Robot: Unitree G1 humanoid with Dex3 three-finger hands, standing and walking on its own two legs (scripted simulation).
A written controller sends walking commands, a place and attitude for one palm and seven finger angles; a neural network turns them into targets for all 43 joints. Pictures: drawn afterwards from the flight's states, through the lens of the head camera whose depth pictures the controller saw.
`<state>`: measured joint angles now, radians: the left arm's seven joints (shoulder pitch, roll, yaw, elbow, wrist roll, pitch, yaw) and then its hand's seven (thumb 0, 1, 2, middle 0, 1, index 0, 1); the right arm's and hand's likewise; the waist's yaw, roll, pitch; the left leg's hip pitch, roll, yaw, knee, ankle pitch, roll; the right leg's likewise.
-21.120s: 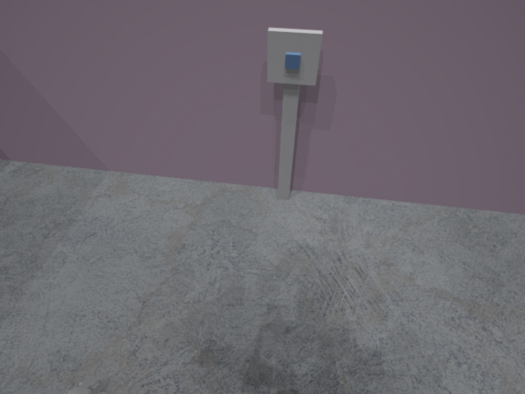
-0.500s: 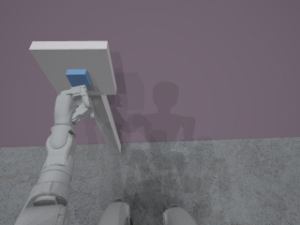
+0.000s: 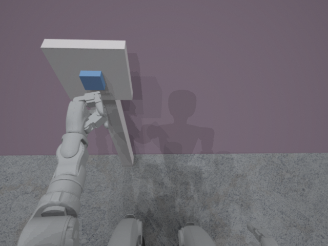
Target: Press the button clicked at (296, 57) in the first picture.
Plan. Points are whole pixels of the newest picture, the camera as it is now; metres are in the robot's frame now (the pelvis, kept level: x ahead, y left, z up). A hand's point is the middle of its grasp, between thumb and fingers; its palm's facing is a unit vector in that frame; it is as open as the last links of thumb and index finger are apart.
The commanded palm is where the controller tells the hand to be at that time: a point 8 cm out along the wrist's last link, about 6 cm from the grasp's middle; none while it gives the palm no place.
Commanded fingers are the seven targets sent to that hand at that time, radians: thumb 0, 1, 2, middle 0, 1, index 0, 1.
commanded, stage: aim a knuckle at the button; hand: left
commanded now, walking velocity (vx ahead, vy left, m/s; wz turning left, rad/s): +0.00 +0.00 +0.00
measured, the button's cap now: (93, 79) +0.51 +0.18 +0.08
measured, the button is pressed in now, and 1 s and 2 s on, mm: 0 1 1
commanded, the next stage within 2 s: press the button with the knuckle in 0.12 s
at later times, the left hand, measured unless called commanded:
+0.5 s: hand (101, 109) +0.44 +0.16 +0.05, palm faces +0.00 -1.00 -0.02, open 3.1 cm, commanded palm +0.41 +0.21 +0.05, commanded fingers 0.00 0.90 0.90 -1.30 -1.50 -1.30 -1.50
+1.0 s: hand (101, 103) +0.46 +0.16 +0.05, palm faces +0.02 -1.00 -0.02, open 3.3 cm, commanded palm +0.45 +0.21 +0.05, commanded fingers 0.00 0.90 0.90 -1.30 -1.50 -1.30 -1.50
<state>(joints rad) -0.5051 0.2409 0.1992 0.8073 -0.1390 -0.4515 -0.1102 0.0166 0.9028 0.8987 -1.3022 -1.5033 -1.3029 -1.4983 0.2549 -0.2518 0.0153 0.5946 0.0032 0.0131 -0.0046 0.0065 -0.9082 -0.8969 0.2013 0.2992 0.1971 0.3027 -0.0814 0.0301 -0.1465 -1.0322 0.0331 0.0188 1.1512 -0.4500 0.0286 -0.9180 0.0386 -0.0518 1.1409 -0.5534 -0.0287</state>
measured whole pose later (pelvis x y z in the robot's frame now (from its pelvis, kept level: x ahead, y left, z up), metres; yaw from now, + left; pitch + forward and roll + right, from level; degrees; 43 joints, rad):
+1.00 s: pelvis +0.00 +0.00 -0.01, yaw +0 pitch +21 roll -3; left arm -0.70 0.31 0.26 1.03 -0.11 -0.51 -0.13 0.03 0.89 0.90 -1.30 -1.50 -1.38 -1.50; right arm 0.32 -0.25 0.02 0.65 -0.01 0.05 0.00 0.01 -0.91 -0.90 0.20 0.30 0.20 0.30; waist -0.11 0.04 -0.14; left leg -1.09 0.03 0.01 1.19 -0.46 0.03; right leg -0.97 0.04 -0.06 1.16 -0.56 -0.02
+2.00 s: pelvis -0.03 +0.01 -0.02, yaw +0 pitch +22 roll -5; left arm -0.86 0.37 0.23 1.15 -0.09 -0.48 -0.07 0.02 0.87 0.92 -1.30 -1.50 -1.49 -1.50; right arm 0.36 -0.27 0.03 0.66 -0.03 0.00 0.01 0.00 -0.91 -0.90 0.20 0.30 0.20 0.30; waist -0.15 0.04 -0.14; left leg -1.20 0.02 -0.03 1.22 -0.41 0.04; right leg -1.06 0.04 -0.09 1.19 -0.52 -0.02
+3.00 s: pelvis +0.02 +0.00 +0.02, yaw +0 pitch +14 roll -2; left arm -0.12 0.24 0.14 0.39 -0.23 -0.35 -0.16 0.02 0.90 0.90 -1.30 -1.50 -1.30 -1.50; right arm 0.27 -0.24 0.03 0.55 0.04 0.05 -0.02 0.01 -0.91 -0.90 0.20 0.30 0.20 0.30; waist -0.04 0.05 -0.14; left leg -0.86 0.02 0.02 1.06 -0.45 0.03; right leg -0.75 0.05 -0.03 1.03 -0.54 -0.02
